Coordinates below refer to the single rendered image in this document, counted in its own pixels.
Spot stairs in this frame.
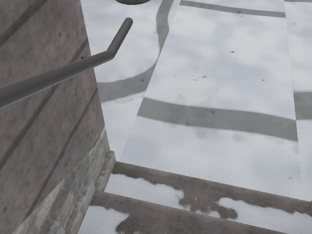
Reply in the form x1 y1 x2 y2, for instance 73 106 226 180
65 161 312 234

